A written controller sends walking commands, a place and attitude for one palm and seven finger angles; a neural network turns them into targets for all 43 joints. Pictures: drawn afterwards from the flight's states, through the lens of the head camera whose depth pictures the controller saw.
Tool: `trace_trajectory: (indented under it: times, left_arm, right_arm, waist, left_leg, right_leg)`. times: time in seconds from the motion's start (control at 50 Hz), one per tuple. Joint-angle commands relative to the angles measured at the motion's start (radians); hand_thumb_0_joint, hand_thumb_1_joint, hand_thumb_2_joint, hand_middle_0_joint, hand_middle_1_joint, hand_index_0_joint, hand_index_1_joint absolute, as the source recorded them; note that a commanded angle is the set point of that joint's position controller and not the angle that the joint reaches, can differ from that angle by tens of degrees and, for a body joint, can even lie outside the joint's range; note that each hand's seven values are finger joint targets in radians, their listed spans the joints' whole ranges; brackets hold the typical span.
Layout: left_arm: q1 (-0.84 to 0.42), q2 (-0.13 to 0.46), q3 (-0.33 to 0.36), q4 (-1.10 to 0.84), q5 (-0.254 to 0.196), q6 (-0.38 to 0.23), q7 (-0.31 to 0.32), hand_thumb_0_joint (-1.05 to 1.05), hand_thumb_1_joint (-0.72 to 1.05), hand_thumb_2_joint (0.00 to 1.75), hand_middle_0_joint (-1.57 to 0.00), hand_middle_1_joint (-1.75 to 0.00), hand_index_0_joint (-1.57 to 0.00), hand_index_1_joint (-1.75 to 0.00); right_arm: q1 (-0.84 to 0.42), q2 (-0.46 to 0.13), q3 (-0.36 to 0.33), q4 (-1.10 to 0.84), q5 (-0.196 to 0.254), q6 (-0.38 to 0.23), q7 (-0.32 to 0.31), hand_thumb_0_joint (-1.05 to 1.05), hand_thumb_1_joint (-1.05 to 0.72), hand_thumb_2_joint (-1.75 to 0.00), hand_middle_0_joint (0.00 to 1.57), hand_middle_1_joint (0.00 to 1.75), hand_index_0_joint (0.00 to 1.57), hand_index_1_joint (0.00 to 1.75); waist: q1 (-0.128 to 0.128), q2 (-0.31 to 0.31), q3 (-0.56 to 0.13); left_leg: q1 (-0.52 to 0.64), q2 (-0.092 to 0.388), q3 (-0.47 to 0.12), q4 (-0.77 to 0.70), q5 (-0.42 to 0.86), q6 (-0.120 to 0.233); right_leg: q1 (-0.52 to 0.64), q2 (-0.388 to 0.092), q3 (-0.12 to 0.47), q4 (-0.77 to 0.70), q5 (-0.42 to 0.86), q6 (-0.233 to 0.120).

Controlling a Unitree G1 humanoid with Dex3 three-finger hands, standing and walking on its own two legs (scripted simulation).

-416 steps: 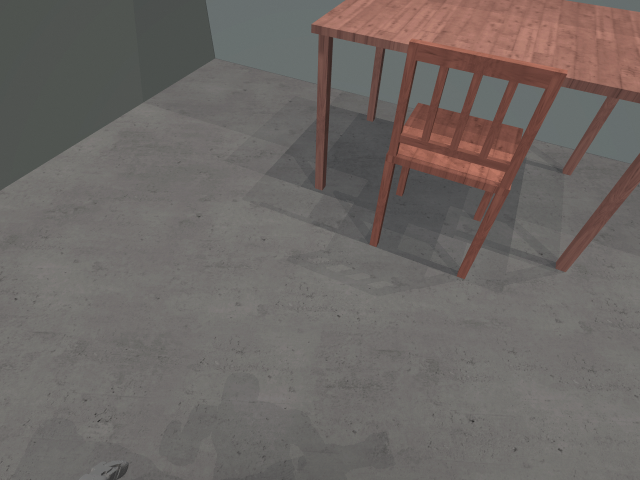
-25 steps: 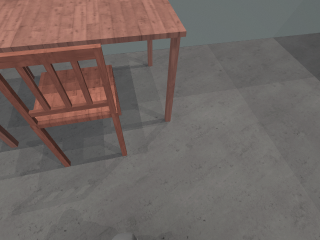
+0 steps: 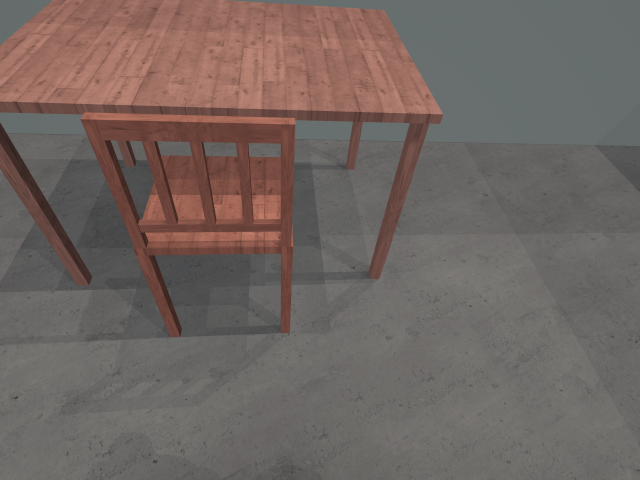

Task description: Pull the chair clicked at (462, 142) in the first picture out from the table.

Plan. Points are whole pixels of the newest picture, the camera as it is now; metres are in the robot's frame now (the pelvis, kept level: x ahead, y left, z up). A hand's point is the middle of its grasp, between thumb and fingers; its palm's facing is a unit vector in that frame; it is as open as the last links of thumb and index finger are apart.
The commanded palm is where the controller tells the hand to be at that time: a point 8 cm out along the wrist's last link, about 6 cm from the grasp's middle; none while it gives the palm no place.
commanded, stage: take the last steps up to it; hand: left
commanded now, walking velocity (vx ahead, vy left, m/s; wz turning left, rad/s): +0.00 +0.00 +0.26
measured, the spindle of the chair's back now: (204, 184) +0.72 +0.28 -0.11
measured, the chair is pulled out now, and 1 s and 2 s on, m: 0.00 0.00 0.00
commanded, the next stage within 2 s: come to a stop and stand still in 1.14 s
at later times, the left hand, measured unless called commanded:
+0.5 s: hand out of the picture -0.06 +0.10 -0.16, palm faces +0.19 -0.96 -0.22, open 7.4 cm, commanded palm none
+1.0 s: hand out of the picture +0.12 +0.22 -0.19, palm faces +0.19 -0.97 -0.17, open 7.4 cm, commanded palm none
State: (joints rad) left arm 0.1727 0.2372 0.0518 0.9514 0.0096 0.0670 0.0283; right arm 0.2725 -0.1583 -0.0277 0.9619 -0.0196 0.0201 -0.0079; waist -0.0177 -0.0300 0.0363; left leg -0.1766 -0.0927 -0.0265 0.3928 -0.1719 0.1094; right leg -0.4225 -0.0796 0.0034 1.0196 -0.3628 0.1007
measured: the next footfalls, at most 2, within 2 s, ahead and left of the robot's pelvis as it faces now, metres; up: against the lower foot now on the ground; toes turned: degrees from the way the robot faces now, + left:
right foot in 0.26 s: +0.00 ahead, -0.14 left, +0.00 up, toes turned +1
left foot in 0.80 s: +0.20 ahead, +0.14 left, +0.00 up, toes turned +15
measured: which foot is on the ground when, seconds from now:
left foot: down 0.00-0.26, up 0.28-0.78, down 0.80-1.00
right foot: up 0.00-0.24, down 0.26-0.80, up 0.82-1.00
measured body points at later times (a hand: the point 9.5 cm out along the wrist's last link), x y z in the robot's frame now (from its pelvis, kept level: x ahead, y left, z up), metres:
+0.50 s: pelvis +0.02 -0.05 +0.00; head +0.00 -0.08 +0.45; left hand -0.06 +0.16 -0.14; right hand +0.02 -0.30 -0.16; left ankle +0.04 +0.10 -0.65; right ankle -0.04 -0.15 -0.74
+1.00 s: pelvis +0.17 +0.05 -0.01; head +0.18 +0.06 +0.44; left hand +0.11 +0.27 -0.17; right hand +0.30 -0.16 -0.14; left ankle +0.16 +0.13 -0.74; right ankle +0.17 -0.08 -0.66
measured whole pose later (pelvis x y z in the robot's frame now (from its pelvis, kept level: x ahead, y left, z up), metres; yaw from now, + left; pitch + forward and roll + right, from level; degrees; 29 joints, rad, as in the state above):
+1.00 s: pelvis +0.17 +0.05 -0.01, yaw +5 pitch -1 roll +1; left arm 0.37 0.15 0.05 1.11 0.02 -0.02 0.02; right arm 0.16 -0.12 -0.06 0.99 0.00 -0.11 -0.03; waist 0.04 -0.05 0.03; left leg -0.17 -0.01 0.19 0.45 -0.26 0.07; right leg -0.50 -0.11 -0.05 1.17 -0.31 0.00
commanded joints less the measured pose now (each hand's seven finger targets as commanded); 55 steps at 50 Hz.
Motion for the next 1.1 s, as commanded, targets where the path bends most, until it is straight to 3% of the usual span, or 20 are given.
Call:
trace_trajectory:
  times: [0.0, 0.06, 0.12, 0.2, 0.22, 0.24, 0.26, 0.28, 0.34, 0.4, 0.64, 0.68, 0.72, 0.74, 0.76, 0.78, 0.8, 0.86, 0.92, 1.08]
  left_arm:
    - [-0.044, 0.069, 0.015, -0.084, 0.002, -0.022, 0.004, 0.00, 0.90, 0.90, -0.20, -0.30, -0.20, -0.30]
    - [-0.042, 0.047, 0.008, -0.075, 0.002, -0.028, 0.003, 0.00, 0.90, 0.90, -0.20, -0.30, -0.20, -0.30]
    - [-0.003, 0.032, 0.004, -0.060, 0.007, -0.036, -0.006, 0.00, 0.90, 0.90, -0.20, -0.30, -0.20, -0.30]
    - [0.158, 0.018, 0.004, 0.000, 0.009, -0.059, -0.013, 0.00, 0.90, 0.90, -0.20, -0.30, -0.20, -0.30]
    - [0.220, 0.043, 0.008, 0.024, 0.015, -0.070, -0.008, 0.00, 0.90, 0.90, -0.20, -0.30, -0.20, -0.30]
    - [0.251, 0.113, 0.022, 0.026, 0.029, -0.078, 0.003, 0.00, 0.90, 0.90, -0.20, -0.30, -0.20, -0.30]
    - [0.266, 0.147, 0.024, 0.017, 0.016, -0.075, 0.007, 0.00, 0.90, 0.90, -0.20, -0.30, -0.20, -0.30]
    - [0.218, 0.141, 0.023, 0.002, 0.008, -0.075, 0.010, 0.00, 0.90, 0.90, -0.20, -0.30, -0.20, -0.30]
    - [0.168, 0.042, -0.004, 0.024, 0.001, -0.115, 0.003, 0.00, 0.90, 0.90, -0.20, -0.30, -0.20, -0.30]
    - [0.244, 0.001, -0.016, 0.063, 0.001, -0.134, 0.001, 0.00, 0.90, 0.90, -0.20, -0.30, -0.20, -0.30]
    - [0.475, -0.013, -0.021, 0.202, 0.023, -0.151, 0.012, 0.00, 0.90, 0.90, -0.20, -0.30, -0.20, -0.30]
    - [0.458, 0.007, -0.015, 0.208, 0.023, -0.144, 0.013, 0.00, 0.90, 0.90, -0.20, -0.30, -0.20, -0.30]
    - [0.433, 0.016, -0.011, 0.210, 0.017, -0.142, 0.011, 0.00, 0.90, 0.90, -0.20, -0.30, -0.20, -0.30]
    - [0.426, 0.011, -0.010, 0.210, 0.012, -0.142, 0.011, 0.00, 0.90, 0.90, -0.20, -0.30, -0.20, -0.30]
    - [0.456, -0.026, -0.014, 0.198, 0.003, -0.140, 0.003, 0.00, 0.90, 0.90, -0.20, -0.30, -0.20, -0.30]
    - [0.451, -0.073, -0.024, 0.166, -0.008, -0.141, -0.003, 0.00, 0.90, 0.90, -0.20, -0.30, -0.20, -0.30]
    - [0.389, -0.045, -0.016, 0.150, -0.002, -0.133, 0.002, 0.00, 0.90, 0.90, -0.20, -0.30, -0.20, -0.30]
    - [0.287, -0.063, -0.003, 0.146, 0.009, -0.115, -0.015, 0.00, 0.90, 0.90, -0.20, -0.30, -0.20, -0.30]
    - [0.331, -0.103, -0.001, 0.147, 0.018, -0.088, -0.022, 0.00, 0.90, 0.90, -0.20, -0.30, -0.20, -0.30]
    - [0.114, -0.051, 0.008, 0.032, 0.019, -0.071, -0.035, 0.00, 0.90, 0.90, -0.20, -0.30, -0.20, -0.30]
  right_arm:
    - [0.046, -0.204, -0.052, -0.039, -0.004, -0.011, -0.018, 0.00, -0.90, -0.90, 0.20, 0.30, 0.20, 0.30]
    - [0.063, -0.194, -0.048, -0.019, -0.008, -0.011, -0.020, 0.00, -0.90, -0.90, 0.20, 0.30, 0.20, 0.30]
    - [0.076, -0.191, -0.048, -0.002, -0.011, -0.011, -0.016, 0.00, -0.90, -0.90, 0.20, 0.30, 0.20, 0.30]
    - [0.052, -0.180, -0.048, 0.015, -0.007, -0.010, -0.010, 0.00, -0.90, -0.90, 0.20, 0.30, 0.20, 0.30]
    - [0.052, -0.150, -0.046, 0.022, -0.001, -0.011, -0.007, 0.00, -0.90, -0.90, 0.20, 0.30, 0.20, 0.30]
    - [0.064, -0.081, -0.034, 0.004, 0.011, -0.014, -0.006, 0.00, -0.90, -0.90, 0.20, 0.30, 0.20, 0.30]
    - [0.008, -0.106, -0.040, -0.030, -0.003, -0.016, -0.002, 0.00, -0.90, -0.90, 0.20, 0.30, 0.20, 0.30]
    - [-0.006, -0.136, -0.053, -0.037, -0.015, -0.013, 0.007, 0.00, -0.90, -0.90, 0.20, 0.30, 0.20, 0.30]
    - [0.079, -0.106, -0.060, 0.037, -0.015, 0.000, 0.027, 0.00, -0.90, -0.90, 0.20, 0.30, 0.20, 0.30]
    - [0.101, -0.074, -0.056, 0.050, -0.012, -0.003, 0.028, 0.00, -0.90, -0.90, 0.20, 0.30, 0.20, 0.30]
    - [-0.209, -0.031, -0.021, -0.027, -0.004, -0.037, 0.040, 0.00, -0.90, -0.90, 0.20, 0.30, 0.20, 0.30]
    - [-0.209, -0.024, -0.016, -0.026, 0.001, -0.048, 0.041, 0.00, -0.90, -0.90, 0.20, 0.30, 0.20, 0.30]
    - [-0.081, -0.042, -0.022, 0.015, -0.003, -0.064, 0.025, 0.00, -0.90, -0.90, 0.20, 0.30, 0.20, 0.30]
    - [0.065, -0.074, -0.029, 0.061, -0.007, -0.073, 0.013, 0.00, -0.90, -0.90, 0.20, 0.30, 0.20, 0.30]
    - [0.207, -0.184, -0.054, 0.095, -0.016, -0.079, 0.000, 0.00, -0.90, -0.90, 0.20, 0.30, 0.20, 0.30]
    - [0.300, -0.270, -0.072, 0.109, -0.009, -0.080, -0.010, 0.00, -0.90, -0.90, 0.20, 0.30, 0.20, 0.30]
    - [0.272, -0.276, -0.076, 0.108, 0.005, -0.070, -0.016, 0.00, -0.90, -0.90, 0.20, 0.30, 0.20, 0.30]
    - [0.041, -0.119, -0.038, 0.060, 0.006, -0.087, -0.019, 0.00, -0.90, -0.90, 0.20, 0.30, 0.20, 0.30]
    - [0.026, -0.061, -0.018, 0.069, 0.005, -0.105, -0.018, 0.00, -0.90, -0.90, 0.20, 0.30, 0.20, 0.30]
    - [0.063, -0.094, -0.031, 0.052, -0.006, -0.102, -0.016, 0.00, -0.90, -0.90, 0.20, 0.30, 0.20, 0.30]
  waist:
    - [-0.019, 0.126, -0.015]
    - [-0.024, 0.125, -0.032]
    - [-0.017, 0.147, -0.033]
    - [0.050, 0.107, 0.004]
    - [0.070, 0.036, 0.012]
    - [0.077, -0.203, 0.041]
    - [0.092, -0.224, 0.122]
    - [0.057, -0.109, 0.154]
    - [-0.007, -0.085, 0.196]
    - [-0.002, -0.080, 0.159]
    - [0.081, -0.116, 0.162]
    - [0.073, -0.139, 0.140]
    - [0.008, -0.136, 0.051]
    - [-0.054, -0.094, -0.045]
    - [-0.099, 0.085, -0.180]
    - [-0.105, 0.265, -0.278]
    - [-0.100, 0.162, -0.249]
    - [-0.013, 0.070, 0.038]
    - [0.044, 0.131, 0.056]
    - [0.027, 0.115, 0.098]
  left_leg:
    - [0.050, 0.324, -0.349, -0.138, 0.159, 0.085]
    - [0.030, 0.315, -0.384, -0.151, 0.054, 0.090]
    - [-0.041, 0.291, -0.413, -0.204, -0.283, 0.083]
    - [-0.256, 0.216, -0.337, -0.173, -0.461, 0.033]
    - [-0.352, 0.157, -0.262, -0.038, -0.449, -0.010]
    - [-0.542, 0.040, -0.093, 0.249, -0.407, -0.071]
    - [-0.609, 0.020, -0.027, 0.448, -0.355, -0.091]
    - [-0.567, 0.061, -0.049, 0.556, -0.299, -0.087]
    - [-0.485, 0.107, -0.021, 0.683, -0.082, -0.100]
    - [-0.506, 0.119, 0.000, 0.737, 0.015, -0.117]
    - [-0.498, 0.160, 0.117, 0.395, -0.053, -0.100]
    - [-0.373, 0.139, 0.142, 0.301, -0.091, -0.079]
    - [-0.132, 0.066, 0.199, 0.181, -0.063, -0.056]
    - [0.091, 0.077, 0.175, 0.098, 0.021, -0.043]
    - [0.371, 0.279, -0.038, 0.113, 0.087, 0.006]
    - [0.512, 0.528, -0.395, 0.003, 0.211, 0.102]
    - [0.431, 0.563, -0.409, -0.070, 0.170, 0.135]
    - [0.024, 0.455, -0.159, -0.154, 0.099, 0.076]
    - [-0.071, 0.378, -0.001, -0.181, 0.247, 0.054]
    - [0.031, 0.371, 0.052, -0.185, 0.358, 0.082]
  right_leg:
    - [-0.056, 0.002, 0.015, -0.084, -0.060, -0.020]
    - [0.004, 0.024, 0.012, -0.169, -0.084, -0.038]
    - [0.091, 0.058, -0.010, -0.261, -0.097, -0.065]
    - [0.403, 0.089, -0.061, -0.585, -0.013, -0.092]
    - [0.522, 0.031, 0.008, -0.706, -0.047, -0.112]
    - [0.577, -0.192, 0.305, -0.847, -0.308, -0.187]
    - [0.430, -0.371, 0.497, -0.972, -0.459, -0.254]
    - [0.289, -0.381, 0.449, -1.000, -0.447, -0.268]
    - [0.186, -0.215, 0.227, -0.975, -0.253, -0.183]
    - [0.268, -0.166, 0.087, -0.941, -0.007, -0.163]
    - [0.443, -0.202, 0.018, -0.816, 0.537, -0.236]
    - [0.415, -0.202, -0.004, -0.765, 0.614, -0.230]
    - [0.385, -0.154, -0.058, -0.576, 0.827, -0.205]
    - [0.315, -0.130, -0.076, -0.381, 0.799, -0.181]
    - [0.097, -0.050, -0.116, -0.144, 0.425, -0.141]
    - [-0.122, 0.060, -0.116, 0.144, -0.194, -0.112]
    - [-0.155, 0.028, -0.022, 0.267, -0.215, -0.136]
    - [-0.146, -0.065, -0.005, 0.278, -0.005, -0.121]
    - [-0.085, -0.056, -0.021, 0.187, 0.065, -0.103]
    - [-0.157, -0.052, -0.043, -0.140, 0.179, -0.094]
